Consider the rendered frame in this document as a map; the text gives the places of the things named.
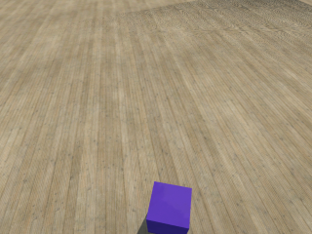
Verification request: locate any carton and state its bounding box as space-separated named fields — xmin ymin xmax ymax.
xmin=146 ymin=181 xmax=192 ymax=234

